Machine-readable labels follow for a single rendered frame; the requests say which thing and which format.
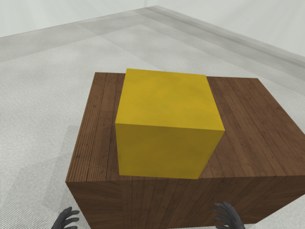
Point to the carton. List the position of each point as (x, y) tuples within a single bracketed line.
[(167, 124)]

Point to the pedestal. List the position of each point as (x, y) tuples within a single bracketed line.
[(258, 166)]

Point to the left robot hand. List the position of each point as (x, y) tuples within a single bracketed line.
[(61, 221)]

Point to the right robot hand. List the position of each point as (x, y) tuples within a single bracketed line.
[(233, 219)]

